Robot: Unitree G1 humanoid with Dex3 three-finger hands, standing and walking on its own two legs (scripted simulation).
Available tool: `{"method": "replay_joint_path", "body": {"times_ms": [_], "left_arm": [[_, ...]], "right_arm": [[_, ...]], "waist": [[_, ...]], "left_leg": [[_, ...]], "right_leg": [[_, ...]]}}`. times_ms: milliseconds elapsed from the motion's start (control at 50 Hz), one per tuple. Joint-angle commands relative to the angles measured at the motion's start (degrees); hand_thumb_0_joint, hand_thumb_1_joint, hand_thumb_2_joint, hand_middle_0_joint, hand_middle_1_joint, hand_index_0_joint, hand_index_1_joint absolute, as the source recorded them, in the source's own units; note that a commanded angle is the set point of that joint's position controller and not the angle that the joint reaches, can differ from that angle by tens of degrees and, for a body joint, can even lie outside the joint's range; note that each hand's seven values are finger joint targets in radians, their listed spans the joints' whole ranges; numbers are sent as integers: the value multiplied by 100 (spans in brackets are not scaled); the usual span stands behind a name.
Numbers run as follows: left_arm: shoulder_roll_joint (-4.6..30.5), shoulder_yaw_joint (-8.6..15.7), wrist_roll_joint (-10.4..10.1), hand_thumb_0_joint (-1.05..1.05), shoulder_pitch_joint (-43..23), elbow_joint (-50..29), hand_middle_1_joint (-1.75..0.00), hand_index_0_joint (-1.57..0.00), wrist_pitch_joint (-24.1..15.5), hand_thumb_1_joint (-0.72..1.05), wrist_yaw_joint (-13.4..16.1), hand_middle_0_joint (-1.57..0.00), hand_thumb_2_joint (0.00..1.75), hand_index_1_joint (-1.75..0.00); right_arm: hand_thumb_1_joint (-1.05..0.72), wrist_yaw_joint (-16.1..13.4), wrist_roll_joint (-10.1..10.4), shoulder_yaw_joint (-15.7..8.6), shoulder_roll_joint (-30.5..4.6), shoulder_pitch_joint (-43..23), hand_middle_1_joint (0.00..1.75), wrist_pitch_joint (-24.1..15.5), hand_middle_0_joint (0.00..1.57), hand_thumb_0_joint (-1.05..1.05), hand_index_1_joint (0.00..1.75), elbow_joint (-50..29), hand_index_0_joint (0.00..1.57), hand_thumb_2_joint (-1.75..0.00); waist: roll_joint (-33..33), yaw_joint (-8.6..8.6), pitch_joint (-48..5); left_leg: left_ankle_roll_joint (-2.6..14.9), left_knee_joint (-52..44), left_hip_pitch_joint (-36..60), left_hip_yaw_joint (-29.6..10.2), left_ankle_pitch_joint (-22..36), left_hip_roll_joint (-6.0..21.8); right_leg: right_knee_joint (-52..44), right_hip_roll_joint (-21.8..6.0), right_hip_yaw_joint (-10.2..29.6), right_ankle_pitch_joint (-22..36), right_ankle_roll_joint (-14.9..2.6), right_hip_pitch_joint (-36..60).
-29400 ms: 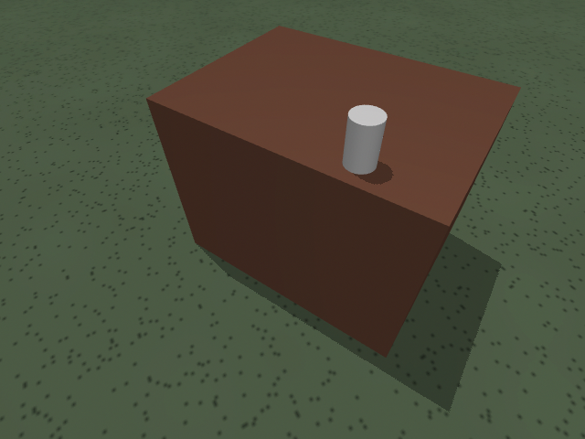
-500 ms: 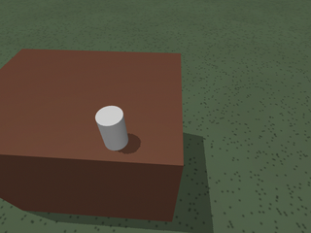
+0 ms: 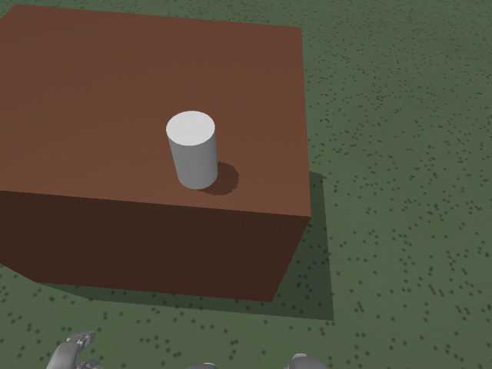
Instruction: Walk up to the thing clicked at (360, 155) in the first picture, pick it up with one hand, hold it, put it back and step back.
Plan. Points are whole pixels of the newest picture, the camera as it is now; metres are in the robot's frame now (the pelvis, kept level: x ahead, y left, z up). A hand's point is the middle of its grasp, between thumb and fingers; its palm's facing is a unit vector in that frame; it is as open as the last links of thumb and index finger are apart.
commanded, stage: step back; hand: left
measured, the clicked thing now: (194, 152) +0.50 +0.13 +0.01
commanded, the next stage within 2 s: none
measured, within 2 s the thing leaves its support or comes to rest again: neither
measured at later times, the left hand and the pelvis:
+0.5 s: hand out of the picture +0.02 +0.25 -0.13, palm faces -0.07 -0.91 -0.41, open 7.4 cm; pelvis -0.09 -0.01 +0.01, yaw -5 degrees
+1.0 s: hand out of the picture -0.13 +0.28 -0.14, palm faces -0.01 -0.93 -0.36, open 7.4 cm; pelvis -0.22 +0.01 +0.01, yaw -3 degrees
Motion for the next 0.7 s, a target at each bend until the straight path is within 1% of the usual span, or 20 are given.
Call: {"method": "replay_joint_path", "body": {"times_ms": [0,40,60,140,200,260,300,320,340,360,380,400,420,440,460,480,560,620,660,680], "left_arm": [[837,172,-42,0,294,-524,-30,-20,-50,90,142,-20,90,-30],[918,188,-105,0,554,-461,-30,-20,-32,90,127,-20,90,-30],[942,200,-96,0,663,-479,-30,-20,-30,90,110,-20,90,-30],[907,206,-16,0,593,-683,-30,-20,-118,90,81,-20,90,-30],[885,240,-16,0,472,-809,-30,-20,-174,90,52,-20,90,-30],[842,266,15,0,837,-715,-30,-20,-211,90,20,-20,90,-30],[826,287,50,0,1128,-578,-30,-20,-236,90,-9,-20,90,-30],[854,310,80,0,1273,-509,-30,-20,-260,90,-17,-20,90,-30],[1004,348,122,0,1295,-532,-30,-20,-286,90,-14,-20,90,-30],[1325,423,156,0,1221,-647,-30,-20,-315,90,-21,-20,90,-30],[1770,498,95,0,889,-778,-30,-20,-290,90,-44,-20,90,-30],[1807,501,162,0,524,-1018,-30,-20,-325,90,-20,-20,90,-30],[1522,471,127,0,474,-1075,-30,-20,-326,90,-5,-20,90,-30],[1324,413,81,0,392,-1138,-30,-20,-339,90,3,-20,90,-30],[1152,390,79,0,228,-1173,-30,-20,-344,90,20,-20,90,-30],[1081,392,96,0,141,-1173,-30,-20,-323,90,23,-20,90,-30],[943,349,145,0,762,-1237,-30,-20,-284,90,65,-20,90,-30],[1011,367,130,0,1006,-1250,-30,-20,-207,90,84,-20,90,-30],[1145,368,70,0,816,-1328,-30,-20,-145,90,47,-20,90,-30],[1222,362,26,0,670,-1375,-30,-20,-98,90,18,-20,90,-30]], "right_arm": [[-90,-195,-79,-402,-1727,-5,30,-155,20,0,30,-634,20,-90],[-90,-255,-134,-329,-1426,-392,30,-162,20,0,30,-773,20,-90],[-90,-278,-116,-302,-1290,-370,30,-174,20,0,30,-828,20,-90],[-90,-305,-61,-331,-1181,131,30,-167,20,0,30,-878,20,-90],[-90,-295,-56,-343,-1270,289,30,-141,20,0,30,-936,20,-90],[-90,-262,-40,-341,-1375,-5,30,-98,20,0,30,-1060,20,-90],[-90,-238,-3,-332,-1426,-175,30,-58,20,0,30,-1114,20,-90],[-90,-222,32,-314,-1399,-264,30,-39,20,0,30,-1130,20,-90],[-90,-212,82,-271,-1264,-282,30,-39,20,0,30,-1132,20,-90],[-90,-197,122,-205,-1123,-313,30,-52,20,0,30,-1209,20,-90],[-90,-226,123,-218,-1022,-458,30,-29,20,0,30,-1219,20,-90],[-90,-266,80,-292,-1170,-296,30,5,20,0,30,-1112,20,-90],[-90,-237,83,-305,-1298,-78,30,-6,20,0,30,-1001,20,-90],[-90,-213,115,-269,-1262,29,30,-2,20,0,30,-936,20,-90],[-90,-215,139,-220,-1121,158,30,-28,20,0,30,-895,20,-90],[-90,-233,137,-178,-1029,275,30,-52,20,0,30,-874,20,-90],[-90,-286,100,-97,-1007,153,30,-127,20,0,30,-1029,20,-90],[-90,-295,35,-99,-911,155,30,-188,20,0,30,-1134,20,-90],[-90,-285,-16,-156,-936,446,30,-196,20,0,30,-1026,20,-90],[-90,-276,-47,-202,-952,656,30,-200,20,0,30,-931,20,-90]], "waist": [[1222,-5,-1290],[1219,205,-1286],[1126,250,-1326],[876,-39,-1476],[909,-213,-1333],[1134,-74,-1478],[993,94,-1440],[866,161,-1443],[506,164,-1442],[-359,152,-1296],[-1283,321,-921],[-1198,251,-638],[-826,142,-520],[-412,74,-570],[-350,-45,-717],[-429,-86,-892],[-484,324,-1373],[-860,439,-1696],[-1016,271,-1690],[-966,119,-1692]], "left_leg": [[693,-1609,871,-2223,4454,1990],[676,-1420,988,-1474,4050,1549],[709,-1347,1212,-1310,3885,1458],[961,-1105,1910,-1229,3970,1532],[1127,-1071,1791,-1236,3882,1654],[1032,-976,1362,-1200,3170,1672],[864,-764,802,-1104,2521,1538],[654,-640,433,-993,2195,1389],[389,-409,-22,-821,1578,1126],[71,265,-697,-478,745,517],[-186,1606,-820,-106,-1119,-359],[-257,2721,-593,-787,-1586,-234],[-263,2973,-609,-952,-1391,-178],[-238,3066,-694,-1031,-1053,-351],[-217,3031,-899,-1039,-868,-505],[-253,3025,-960,-934,-753,-555],[-430,1664,-1285,-614,-832,-275],[-395,128,-1096,-339,-746,58],[-309,-626,-394,-75,-231,61],[-232,-1281,122,81,420,45]], "right_leg": [[1902,657,792,-957,-194,-561],[2098,613,730,-385,-133,-635],[2118,608,660,-181,-100,-671],[1358,555,406,-156,146,-755],[557,418,216,-239,180,-450],[-470,242,-208,-9,87,225],[-1539,229,-370,760,-38,882],[-1955,247,-391,1322,-140,1274],[-2114,-81,140,1686,-293,1489],[-2360,-855,1313,2031,-707,1500],[-2894,-1985,2565,2201,-1697,543],[-2971,-2346,2998,2440,-1975,-179],[-2881,-2166,2654,2682,-1860,-154],[-2692,-1682,1797,3098,-1594,97],[-2446,-1285,1151,3515,-1305,496],[-2339,-1057,799,3532,-1121,728],[-1831,-988,638,4088,-1142,2228],[-1399,-1133,702,4582,-1152,2858],[-1237,-1107,630,4348,-1046,2299],[-1099,-1038,565,3945,-934,1858]]}}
